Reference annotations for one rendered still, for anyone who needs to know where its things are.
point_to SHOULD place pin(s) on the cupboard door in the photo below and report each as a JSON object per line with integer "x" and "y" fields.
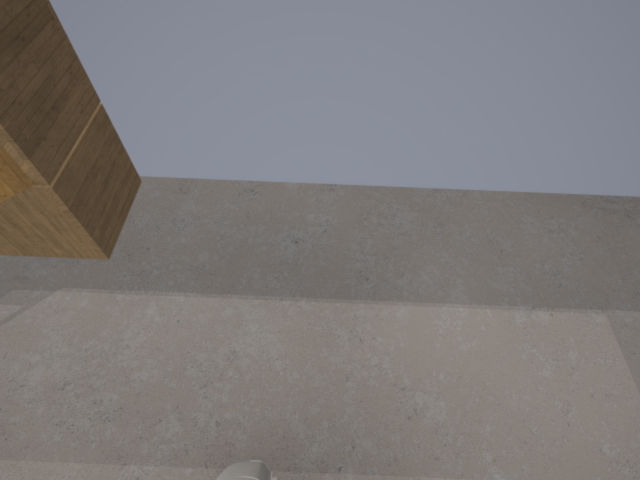
{"x": 12, "y": 179}

